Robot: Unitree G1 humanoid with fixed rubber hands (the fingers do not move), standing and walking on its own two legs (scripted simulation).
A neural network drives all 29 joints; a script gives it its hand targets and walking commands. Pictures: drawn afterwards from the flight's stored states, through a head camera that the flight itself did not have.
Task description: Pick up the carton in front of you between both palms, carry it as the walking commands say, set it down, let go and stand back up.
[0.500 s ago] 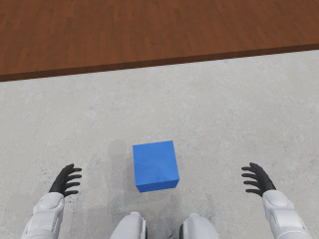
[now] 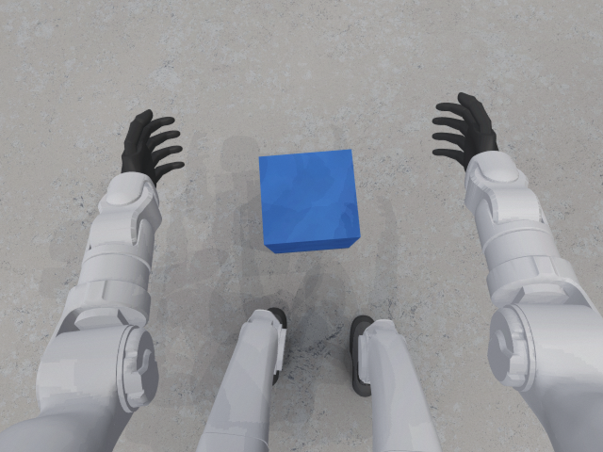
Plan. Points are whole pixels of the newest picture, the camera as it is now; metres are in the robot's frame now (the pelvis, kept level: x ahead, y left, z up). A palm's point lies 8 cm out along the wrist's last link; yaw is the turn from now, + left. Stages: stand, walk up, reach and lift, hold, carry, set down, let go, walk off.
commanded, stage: reach and lift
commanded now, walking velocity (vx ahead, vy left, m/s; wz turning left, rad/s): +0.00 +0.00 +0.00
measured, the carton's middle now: (308, 207) +0.49 +0.05 -0.54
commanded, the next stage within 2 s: none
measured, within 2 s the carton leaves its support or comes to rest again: leaves its support in 1.90 s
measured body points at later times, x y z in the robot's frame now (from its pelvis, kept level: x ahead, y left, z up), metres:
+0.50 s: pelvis +0.02 +0.00 -0.09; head +0.35 +0.00 +0.22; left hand +0.48 +0.24 -0.25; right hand +0.54 -0.15 -0.26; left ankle +0.09 +0.13 -0.62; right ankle +0.08 -0.13 -0.63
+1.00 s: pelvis -0.04 -0.01 -0.27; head +0.33 +0.01 -0.02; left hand +0.48 +0.24 -0.45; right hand +0.53 -0.14 -0.45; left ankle +0.08 +0.13 -0.63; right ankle +0.08 -0.13 -0.63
